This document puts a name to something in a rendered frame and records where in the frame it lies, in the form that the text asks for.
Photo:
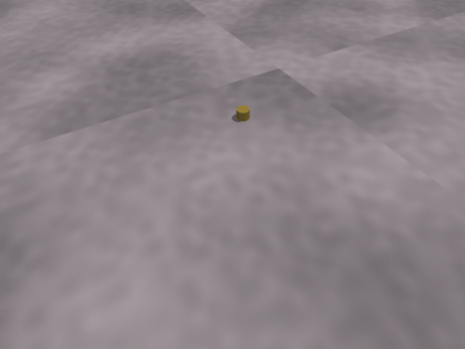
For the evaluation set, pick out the tin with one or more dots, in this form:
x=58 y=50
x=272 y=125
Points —
x=243 y=113

